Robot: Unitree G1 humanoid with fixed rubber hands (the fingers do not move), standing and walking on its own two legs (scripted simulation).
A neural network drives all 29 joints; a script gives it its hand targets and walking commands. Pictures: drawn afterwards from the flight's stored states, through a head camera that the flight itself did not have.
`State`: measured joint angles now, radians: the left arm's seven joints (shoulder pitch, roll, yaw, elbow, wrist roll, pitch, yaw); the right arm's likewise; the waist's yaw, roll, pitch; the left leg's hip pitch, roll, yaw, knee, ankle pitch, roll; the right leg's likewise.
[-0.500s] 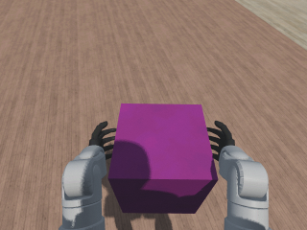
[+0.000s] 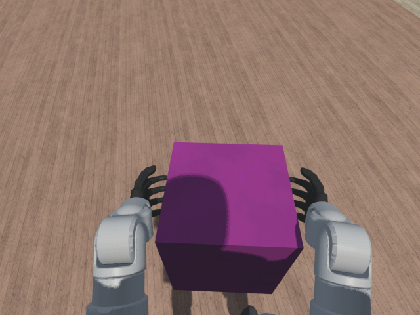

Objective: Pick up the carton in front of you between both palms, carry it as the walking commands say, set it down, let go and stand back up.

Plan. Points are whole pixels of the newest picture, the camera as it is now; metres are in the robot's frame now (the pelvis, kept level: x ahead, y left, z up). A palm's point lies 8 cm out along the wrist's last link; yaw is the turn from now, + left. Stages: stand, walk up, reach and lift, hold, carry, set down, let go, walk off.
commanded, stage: carry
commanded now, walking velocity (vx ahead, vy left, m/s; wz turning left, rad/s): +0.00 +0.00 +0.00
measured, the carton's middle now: (225, 221) +0.29 +0.00 -0.03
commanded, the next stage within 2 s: hold in 1.76 s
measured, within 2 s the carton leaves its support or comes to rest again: neither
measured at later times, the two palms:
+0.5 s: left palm (134, 163) +0.36 +0.17 +0.07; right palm (293, 162) +0.36 -0.13 +0.08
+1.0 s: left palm (137, 179) +0.35 +0.17 +0.03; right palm (286, 179) +0.35 -0.12 +0.03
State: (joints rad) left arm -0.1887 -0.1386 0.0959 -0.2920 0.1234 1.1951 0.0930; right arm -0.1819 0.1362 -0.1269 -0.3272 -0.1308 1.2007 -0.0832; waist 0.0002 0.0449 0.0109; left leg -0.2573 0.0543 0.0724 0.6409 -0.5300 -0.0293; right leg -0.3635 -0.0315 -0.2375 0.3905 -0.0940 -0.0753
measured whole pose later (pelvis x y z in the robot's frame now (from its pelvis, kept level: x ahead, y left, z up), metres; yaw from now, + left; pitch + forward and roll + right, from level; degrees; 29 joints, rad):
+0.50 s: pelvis +0.09 +0.02 -0.01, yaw -1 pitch +4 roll +0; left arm -0.18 -0.14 0.11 -0.22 0.15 1.18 0.08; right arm -0.18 0.14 -0.11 -0.22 -0.15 1.16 -0.07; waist 0.00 0.01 -0.13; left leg -0.17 0.05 0.12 0.52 -0.39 -0.01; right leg -0.30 -0.07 -0.20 0.55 -0.30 -0.01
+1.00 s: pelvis +0.05 +0.03 +0.00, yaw -1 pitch +2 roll +0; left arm -0.26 -0.15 0.20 0.26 0.28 0.71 0.03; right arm -0.26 0.15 -0.20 0.25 -0.28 0.71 -0.03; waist 0.01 0.01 -0.10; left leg -0.18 0.03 0.12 0.51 -0.35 0.01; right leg -0.30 -0.08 -0.20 0.52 -0.24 -0.01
